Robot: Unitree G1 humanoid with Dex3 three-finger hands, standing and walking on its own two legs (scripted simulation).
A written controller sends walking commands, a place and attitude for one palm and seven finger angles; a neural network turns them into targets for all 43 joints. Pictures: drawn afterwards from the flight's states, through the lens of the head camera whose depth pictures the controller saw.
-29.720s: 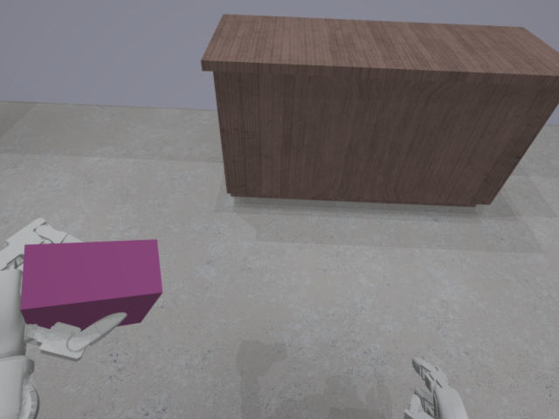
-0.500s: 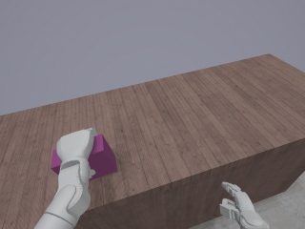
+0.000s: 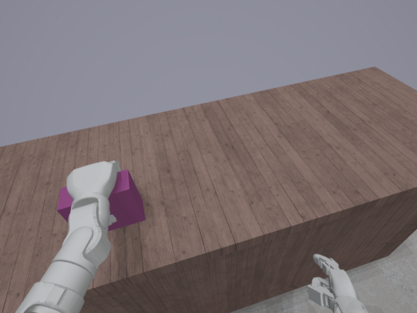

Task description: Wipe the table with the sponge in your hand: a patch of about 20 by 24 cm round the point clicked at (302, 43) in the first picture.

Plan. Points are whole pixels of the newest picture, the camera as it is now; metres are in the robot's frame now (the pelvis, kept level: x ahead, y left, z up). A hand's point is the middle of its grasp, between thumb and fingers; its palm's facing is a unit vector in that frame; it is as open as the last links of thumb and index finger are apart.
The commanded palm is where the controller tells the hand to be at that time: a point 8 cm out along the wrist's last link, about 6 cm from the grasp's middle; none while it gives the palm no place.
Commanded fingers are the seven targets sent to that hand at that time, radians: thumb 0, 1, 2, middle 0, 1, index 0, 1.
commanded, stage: wipe forward along the middle lane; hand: left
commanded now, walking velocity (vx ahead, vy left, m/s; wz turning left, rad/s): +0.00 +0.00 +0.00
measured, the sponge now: (108, 209) +0.31 +0.27 +0.02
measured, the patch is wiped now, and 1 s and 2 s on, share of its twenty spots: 1.00 1.00 1.00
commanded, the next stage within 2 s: slide back across to the first lane in 1.24 s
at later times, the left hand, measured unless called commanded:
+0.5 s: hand (101, 178) +0.36 +0.29 +0.06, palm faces -0.08 -0.03 -1.00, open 9.6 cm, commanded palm +0.34 +0.29 +0.09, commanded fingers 0.00 0.10 1.30 -1.20 -1.60 -1.20 -1.60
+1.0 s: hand (101, 163) +0.41 +0.31 +0.06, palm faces -0.09 -0.01 -1.00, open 9.6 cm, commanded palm +0.39 +0.30 +0.09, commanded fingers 0.00 0.10 1.30 -1.20 -1.60 -1.20 -1.60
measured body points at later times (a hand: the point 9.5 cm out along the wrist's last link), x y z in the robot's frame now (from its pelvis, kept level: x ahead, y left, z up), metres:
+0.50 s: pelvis -0.01 +0.01 +0.00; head +0.00 -0.01 +0.45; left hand +0.36 +0.29 +0.11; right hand +0.16 -0.24 -0.12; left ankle +0.00 +0.11 -0.74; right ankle +0.01 -0.09 -0.74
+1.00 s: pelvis +0.00 +0.02 -0.01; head +0.03 +0.01 +0.44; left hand +0.41 +0.31 +0.11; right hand +0.13 -0.24 -0.13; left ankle +0.00 +0.11 -0.74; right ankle +0.01 -0.09 -0.74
